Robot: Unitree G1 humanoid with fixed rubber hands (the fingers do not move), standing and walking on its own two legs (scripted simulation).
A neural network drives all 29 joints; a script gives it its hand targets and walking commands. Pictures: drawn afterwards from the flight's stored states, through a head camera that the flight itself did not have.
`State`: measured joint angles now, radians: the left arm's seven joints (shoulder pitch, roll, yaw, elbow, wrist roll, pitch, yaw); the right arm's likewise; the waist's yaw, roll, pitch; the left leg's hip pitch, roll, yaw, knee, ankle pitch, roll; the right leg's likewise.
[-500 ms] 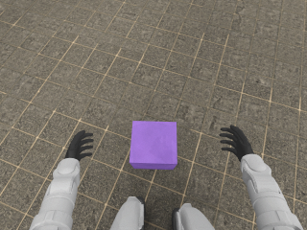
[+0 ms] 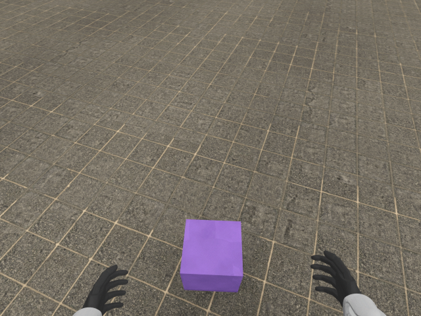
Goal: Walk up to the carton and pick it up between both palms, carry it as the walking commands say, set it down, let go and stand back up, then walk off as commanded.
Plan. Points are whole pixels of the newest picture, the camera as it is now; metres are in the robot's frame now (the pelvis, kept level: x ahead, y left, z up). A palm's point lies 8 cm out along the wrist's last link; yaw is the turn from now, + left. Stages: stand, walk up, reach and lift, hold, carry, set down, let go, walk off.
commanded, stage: let go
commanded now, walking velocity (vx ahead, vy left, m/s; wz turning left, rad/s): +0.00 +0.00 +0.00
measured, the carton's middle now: (212, 256) +0.45 +0.01 -0.65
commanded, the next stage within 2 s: stand in 0.20 s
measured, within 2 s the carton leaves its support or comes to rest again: neither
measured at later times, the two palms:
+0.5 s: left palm (95, 292) +0.18 +0.24 -0.05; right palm (381, 299) +0.16 -0.30 -0.08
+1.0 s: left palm (90, 286) +0.19 +0.25 -0.05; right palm (377, 300) +0.16 -0.30 -0.08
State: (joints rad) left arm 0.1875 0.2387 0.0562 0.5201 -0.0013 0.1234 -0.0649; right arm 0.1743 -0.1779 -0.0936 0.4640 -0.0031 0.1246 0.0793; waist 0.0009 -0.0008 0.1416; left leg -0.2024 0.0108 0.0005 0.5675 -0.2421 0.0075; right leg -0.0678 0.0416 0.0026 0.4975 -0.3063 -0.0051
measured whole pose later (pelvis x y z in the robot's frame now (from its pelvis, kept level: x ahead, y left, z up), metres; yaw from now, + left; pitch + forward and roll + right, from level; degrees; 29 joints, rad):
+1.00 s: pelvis +0.02 -0.01 +0.00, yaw +0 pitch -1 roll +0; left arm 0.24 0.26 0.05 0.49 0.02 0.01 0.00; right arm 0.17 -0.33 -0.09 0.77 0.00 0.00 0.03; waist 0.00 0.00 -0.04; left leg -0.28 -0.01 0.00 0.57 -0.26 0.01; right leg -0.15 0.03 0.00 0.54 -0.37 -0.03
